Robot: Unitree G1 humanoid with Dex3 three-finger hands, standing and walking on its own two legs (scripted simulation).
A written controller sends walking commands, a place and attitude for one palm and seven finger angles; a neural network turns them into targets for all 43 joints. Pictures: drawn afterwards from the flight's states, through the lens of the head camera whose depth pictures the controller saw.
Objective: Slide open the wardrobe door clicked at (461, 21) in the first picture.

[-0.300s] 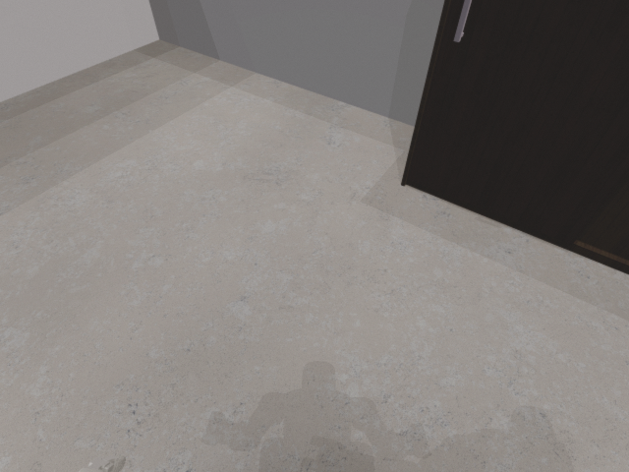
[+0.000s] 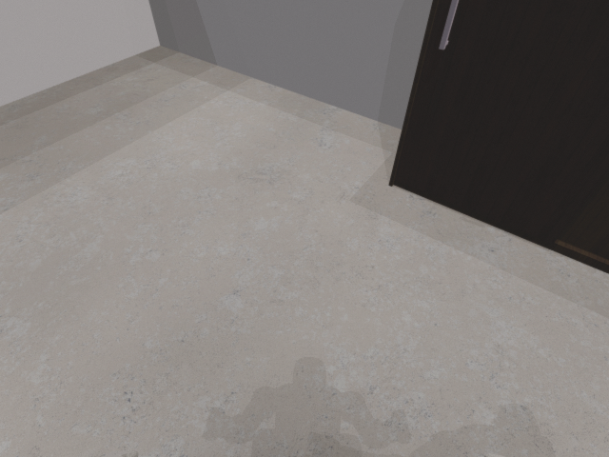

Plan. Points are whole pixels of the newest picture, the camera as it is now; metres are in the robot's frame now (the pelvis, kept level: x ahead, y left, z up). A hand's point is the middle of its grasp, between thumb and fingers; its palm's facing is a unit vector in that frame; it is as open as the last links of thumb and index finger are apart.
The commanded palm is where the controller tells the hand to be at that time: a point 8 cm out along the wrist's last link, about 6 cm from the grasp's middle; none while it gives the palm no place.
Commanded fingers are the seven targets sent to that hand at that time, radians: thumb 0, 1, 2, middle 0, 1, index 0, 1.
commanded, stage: stand and wait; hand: left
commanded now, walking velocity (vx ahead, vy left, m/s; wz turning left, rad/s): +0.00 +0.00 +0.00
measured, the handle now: (453, 10) +1.50 -0.42 +0.08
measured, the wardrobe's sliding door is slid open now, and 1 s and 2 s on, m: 0.00 0.00 0.00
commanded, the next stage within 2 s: look at it before walking up in 0.52 s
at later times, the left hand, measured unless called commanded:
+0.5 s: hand out of the picture +0.06 +0.24 -0.15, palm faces -0.02 -0.94 -0.33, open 7.4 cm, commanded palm none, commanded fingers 0.00 0.90 0.90 -0.20 -0.30 -0.20 -0.30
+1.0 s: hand out of the picture +0.06 +0.24 -0.15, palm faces -0.03 -0.94 -0.33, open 7.4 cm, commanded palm none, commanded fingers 0.00 0.90 0.90 -0.20 -0.30 -0.20 -0.30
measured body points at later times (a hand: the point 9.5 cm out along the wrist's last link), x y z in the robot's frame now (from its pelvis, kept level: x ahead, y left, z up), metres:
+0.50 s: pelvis -0.02 -0.01 +0.00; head -0.02 -0.01 +0.45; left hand +0.06 +0.29 -0.13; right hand +0.05 -0.31 -0.13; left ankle -0.01 +0.12 -0.74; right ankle -0.01 -0.13 -0.74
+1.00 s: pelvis -0.01 -0.01 +0.00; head -0.01 -0.01 +0.45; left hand +0.06 +0.29 -0.13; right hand +0.06 -0.30 -0.13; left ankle -0.01 +0.12 -0.74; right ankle -0.01 -0.13 -0.74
